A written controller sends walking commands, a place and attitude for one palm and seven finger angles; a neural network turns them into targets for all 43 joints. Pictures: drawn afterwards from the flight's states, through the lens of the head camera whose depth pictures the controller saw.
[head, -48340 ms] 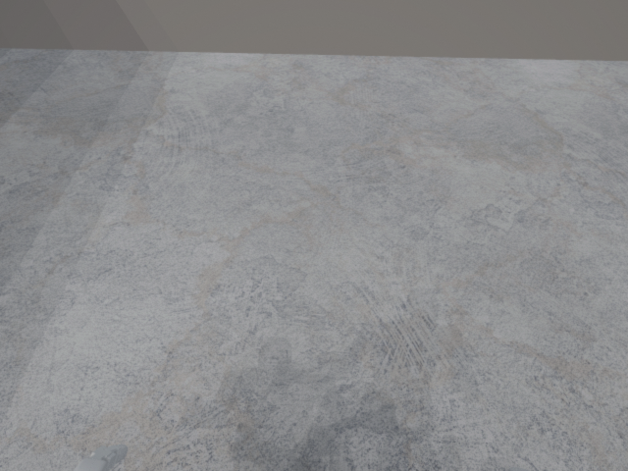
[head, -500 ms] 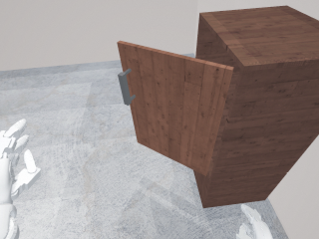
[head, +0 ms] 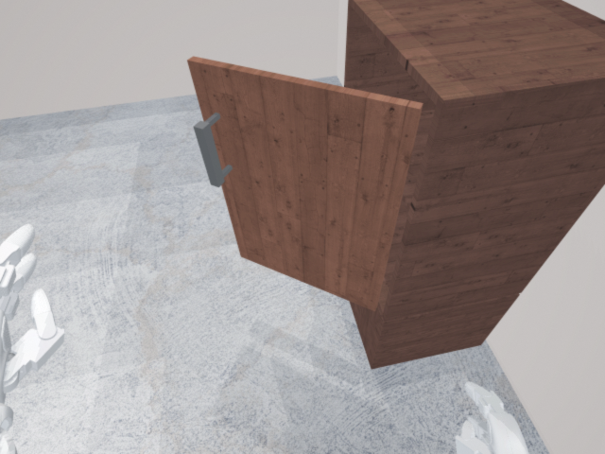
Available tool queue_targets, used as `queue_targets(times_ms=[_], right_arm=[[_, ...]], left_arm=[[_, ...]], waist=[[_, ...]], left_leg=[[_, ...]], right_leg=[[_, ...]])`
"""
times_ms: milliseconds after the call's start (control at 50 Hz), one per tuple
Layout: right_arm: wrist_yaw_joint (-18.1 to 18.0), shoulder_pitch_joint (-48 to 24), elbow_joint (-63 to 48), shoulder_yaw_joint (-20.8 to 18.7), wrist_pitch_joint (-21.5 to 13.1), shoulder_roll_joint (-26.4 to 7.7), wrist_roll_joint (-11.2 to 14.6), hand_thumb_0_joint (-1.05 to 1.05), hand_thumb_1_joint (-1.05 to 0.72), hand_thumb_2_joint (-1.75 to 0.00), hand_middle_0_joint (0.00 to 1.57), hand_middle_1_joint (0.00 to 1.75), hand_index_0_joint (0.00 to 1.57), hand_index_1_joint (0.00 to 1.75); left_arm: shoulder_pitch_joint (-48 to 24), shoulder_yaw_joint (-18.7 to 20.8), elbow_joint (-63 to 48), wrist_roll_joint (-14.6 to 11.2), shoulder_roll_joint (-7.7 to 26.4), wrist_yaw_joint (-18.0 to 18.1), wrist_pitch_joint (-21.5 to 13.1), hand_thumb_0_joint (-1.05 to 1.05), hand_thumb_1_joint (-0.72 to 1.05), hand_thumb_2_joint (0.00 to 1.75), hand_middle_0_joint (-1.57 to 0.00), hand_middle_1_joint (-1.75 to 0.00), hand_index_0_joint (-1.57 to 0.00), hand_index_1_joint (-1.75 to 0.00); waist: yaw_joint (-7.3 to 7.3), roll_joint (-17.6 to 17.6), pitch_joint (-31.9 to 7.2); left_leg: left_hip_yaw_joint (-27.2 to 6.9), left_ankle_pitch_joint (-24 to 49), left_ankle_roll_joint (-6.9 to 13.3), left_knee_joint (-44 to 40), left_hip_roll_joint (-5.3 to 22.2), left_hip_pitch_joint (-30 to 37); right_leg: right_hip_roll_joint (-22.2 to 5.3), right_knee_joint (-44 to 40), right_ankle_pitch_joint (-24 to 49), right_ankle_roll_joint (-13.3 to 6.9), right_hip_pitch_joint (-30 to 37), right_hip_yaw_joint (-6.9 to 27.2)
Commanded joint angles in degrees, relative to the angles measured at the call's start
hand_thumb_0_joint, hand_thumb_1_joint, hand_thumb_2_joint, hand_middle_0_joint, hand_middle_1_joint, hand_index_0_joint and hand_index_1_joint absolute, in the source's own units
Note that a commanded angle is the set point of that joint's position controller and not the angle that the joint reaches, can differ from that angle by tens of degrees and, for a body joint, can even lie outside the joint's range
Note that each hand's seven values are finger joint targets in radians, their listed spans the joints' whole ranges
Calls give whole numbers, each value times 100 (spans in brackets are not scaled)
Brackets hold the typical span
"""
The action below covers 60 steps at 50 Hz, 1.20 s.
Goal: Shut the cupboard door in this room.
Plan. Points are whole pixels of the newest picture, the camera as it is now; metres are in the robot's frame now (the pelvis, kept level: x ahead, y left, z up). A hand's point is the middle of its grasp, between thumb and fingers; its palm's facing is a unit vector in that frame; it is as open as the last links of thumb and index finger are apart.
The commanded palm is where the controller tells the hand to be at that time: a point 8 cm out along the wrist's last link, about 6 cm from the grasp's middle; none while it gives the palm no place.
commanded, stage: step back with the hand held close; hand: left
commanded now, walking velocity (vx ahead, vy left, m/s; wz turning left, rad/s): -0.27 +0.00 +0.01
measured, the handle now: (216, 150) +0.67 +0.23 +0.02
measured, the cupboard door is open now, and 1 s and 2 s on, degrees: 52 52 52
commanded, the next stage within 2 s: stop stepping back and stand still in 1.24 s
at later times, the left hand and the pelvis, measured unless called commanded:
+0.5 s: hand (9, 413) +0.13 +0.26 +0.15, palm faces +0.46 -0.77 -0.44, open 7.5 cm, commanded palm +0.07 +0.30 +0.18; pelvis -0.07 +0.00 -0.02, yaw +0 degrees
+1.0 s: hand out of the picture +0.04 +0.25 +0.16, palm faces +0.48 -0.77 -0.42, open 7.5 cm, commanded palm -0.02 +0.30 +0.18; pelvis -0.14 -0.01 -0.02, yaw +4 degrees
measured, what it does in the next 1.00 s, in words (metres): shifts its weight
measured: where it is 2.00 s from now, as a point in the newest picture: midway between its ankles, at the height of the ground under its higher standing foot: outside the picture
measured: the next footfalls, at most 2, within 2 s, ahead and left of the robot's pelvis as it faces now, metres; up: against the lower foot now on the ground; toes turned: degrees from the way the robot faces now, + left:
right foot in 1.28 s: -0.21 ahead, -0.16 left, +0.00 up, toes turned +8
left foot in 1.46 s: -0.17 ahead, +0.11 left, +0.00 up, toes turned +8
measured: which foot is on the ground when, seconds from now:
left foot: down 0.00-1.00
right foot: down 0.00-1.00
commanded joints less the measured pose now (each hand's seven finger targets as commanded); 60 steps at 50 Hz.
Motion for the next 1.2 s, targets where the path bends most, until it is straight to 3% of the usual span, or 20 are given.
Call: queue_targets(times_ms=[0, 100, 240, 340, 440, 520, 580, 660, 700, 740, 780, 840, 920, 1000, 1020, 1040, 1060, 1080, 1120, 1180], right_arm=[[-102, -563, -1174, -264, -123, -572, 26, 0, -90, -90, 20, 30, 20, 30], [-121, -502, -1305, -297, -5, -600, 26, 0, -90, -90, 20, 30, 20, 30], [-140, -480, -1280, -306, -78, -709, 48, 0, -90, -90, 20, 30, 20, 30], [-139, -399, -1259, -281, -192, -697, 45, 0, -90, -90, 20, 30, 20, 30], [-75, -284, -1216, -304, -319, -654, -10, 0, -90, -90, 20, 30, 20, 30], [-9, -195, -1068, -231, -385, -494, -38, 0, -90, -90, 20, 30, 20, 30], [-45, -199, -1052, -237, -408, -567, -23, 0, -90, -90, 20, 30, 20, 30], [-99, -274, -1086, -304, -516, -692, 47, 0, -90, -90, 20, 30, 20, 30], [-89, -273, -1077, -349, -571, -684, 60, 0, -90, -90, 20, 30, 20, 30], [-81, -394, -1123, -401, -639, -759, 37, 0, -90, -90, 20, 30, 20, 30], [-39, -246, -983, -343, -651, -655, 23, 0, -90, -90, 20, 30, 20, 30], [9, -230, -942, -377, -662, -655, -20, 0, -90, -90, 20, 30, 20, 30], [85, -140, -797, -302, -538, -411, -55, 0, -90, -90, 20, 30, 20, 30], [4, -22, -812, -297, -412, -483, -44, 0, -90, -90, 20, 30, 20, 30], [-33, -33, -863, -296, -431, -550, -43, 0, -90, -90, 20, 30, 20, 30], [-93, -230, -919, -317, -505, -626, -56, 0, -90, -90, 20, 30, 20, 30], [-117, -409, -932, -366, -592, -568, -88, 0, -90, -90, 20, 30, 20, 30], [-97, -360, -830, -386, -655, -382, -134, 0, -90, -90, 20, 30, 20, 30], [18, -507, -665, -535, -831, -463, -61, 0, -90, -90, 20, 30, 20, 30], [151, -681, -742, -470, -868, -382, 73, 0, -90, -90, 20, 30, 20, 30]], left_arm=[[-31, 1147, -1673, -52, 1500, 235, -432, 0, 90, 90, -20, -30, -20, -30], [119, 1164, -1734, -60, 1460, 218, -409, 0, 90, 90, -20, -30, -20, -30], [-108, 1150, -1257, 60, 1370, 248, -518, 0, 90, 90, -20, -30, -20, -30], [-615, 1068, -1507, 167, 1393, 272, -640, 0, 90, 90, -20, -30, -20, -30], [-669, 1233, -1904, 208, 1625, 347, -793, 0, 90, 90, -20, -30, -20, -30], [-409, 1141, -1942, 130, 1539, 444, -891, 0, 90, 90, -20, -30, -20, -30], [-197, 1229, -1855, 105, 1534, 489, -969, 0, 90, 90, -20, -30, -20, -30], [-49, 1398, -1482, 218, 1434, 478, -1074, 0, 90, 90, -20, -30, -20, -30], [47, 1411, -1453, 208, 1459, 426, -1091, 0, 90, 90, -20, -30, -20, -30], [101, 1544, -1335, 269, 1591, 368, -1119, 0, 90, 90, -20, -30, -20, -30], [80, 1293, -1475, 223, 1400, 319, -1162, 0, 90, 90, -20, -30, -20, -30], [-317, 1240, -1940, 220, 1555, 318, -1169, 0, 90, 90, -20, -30, -20, -30], [-515, 1119, -2050, 154, 1626, 458, -1104, 0, 90, 90, -20, -30, -20, -30], [-381, 1245, -2066, 112, 1676, 549, -1159, 0, 90, 90, -20, -30, -20, -30], [-382, 1268, -2132, 101, 1634, 550, -1185, 0, 90, 90, -20, -30, -20, -30], [-399, 1372, -2162, 117, 1590, 540, -1179, 0, 90, 90, -20, -30, -20, -30], [-494, 1542, -2239, 159, 1679, 502, -1155, 0, 90, 90, -20, -30, -20, -30], [-720, 1576, -2314, 94, 1802, 454, -1139, 0, 90, 90, -20, -30, -20, -30], [-453, 1588, -2098, -43, 1715, 469, -1164, 0, 90, 90, -20, -30, -20, -30], [441, 1288, -1596, -151, 1430, 437, -904, 0, 90, 90, -20, -30, -20, -30]], waist=[[9, -3, -1290], [8, 135, -1184], [-28, 281, -221], [-50, 113, -267], [-70, -464, -423], [-141, -642, -525], [-161, -201, -510], [-66, 564, -510], [-51, 377, -653], [-34, 403, -470], [-95, -12, -419], [-128, -317, -485], [-212, -1164, -565], [-339, -315, -613], [-348, 329, -585], [-289, 1382, -607], [-124, 1853, -816], [-127, 1336, -846], [20, 752, -1157], [22, 1207, -954]], left_leg=[[-193, 2890, -13, -341, 331, -233], [-252, 2988, -13, -440, 486, -666], [-547, -867, 390, -1256, 681, -2844], [-618, -1724, 511, -1152, 686, -3279], [-311, -1779, 360, 3, 165, -2642], [-208, -988, 149, 538, -18, -1461], [-519, -1225, 243, -239, 229, -1803], [-1216, -2357, 624, -1440, 995, -3966], [-1057, -1800, 594, -1135, 968, -3811], [-946, -2315, 647, -972, 889, -4249], [-722, -1661, 461, -564, 583, -3669], [-412, -1867, 326, 188, 286, -2875], [-73, -950, 25, 1409, -98, -1008], [-774, -1446, 247, 461, 334, -684], [-1310, -2248, 409, -373, 747, -1375], [-2231, -3313, 716, -1871, 1508, -2804], [-2577, -3284, 955, -2343, 2076, -3688], [-2232, -2296, 860, -2133, 1981, -3263], [-1311, -1132, 659, -1304, 1693, -1857], [-426, -1360, 174, -1178, 1479, -1576]], right_leg=[[-212, 493, 2762, -243, 1152, 127], [-74, 850, 2674, -155, 1181, 96], [54, 1059, 1058, -65, 1505, 252], [110, 1220, 835, -46, 1605, 333], [-383, 94, -626, -328, 617, 1211], [-750, -651, -1574, -530, -582, 1265], [-325, -182, -1292, -310, -268, 699], [386, 1606, 92, -30, 1774, 225], [390, 1686, 849, -41, 1807, 304], [361, 1631, 788, -50, 1962, 609], [153, 1189, 1165, -201, 1367, 902], [-251, 246, -535, -369, 274, 1560], [-919, -1098, -2316, -633, -1737, 1693], [-359, -322, -2343, -342, -2225, 801], [17, 489, -2186, -196, -1725, 507], [673, 2375, -1372, -10, -303, 69], [930, 4115, -1119, 30, 606, 65], [833, 4751, -1446, -25, 168, 229], [719, 3950, -1757, -87, -385, 162], [549, 1860, -2132, -271, -94, -336]])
